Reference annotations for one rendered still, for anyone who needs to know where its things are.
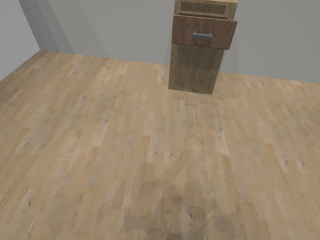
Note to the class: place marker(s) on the handle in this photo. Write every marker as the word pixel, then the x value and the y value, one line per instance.
pixel 202 36

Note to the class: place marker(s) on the cabinet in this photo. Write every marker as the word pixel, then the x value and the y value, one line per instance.
pixel 193 68

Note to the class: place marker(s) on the drawer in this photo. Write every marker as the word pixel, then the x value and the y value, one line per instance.
pixel 221 28

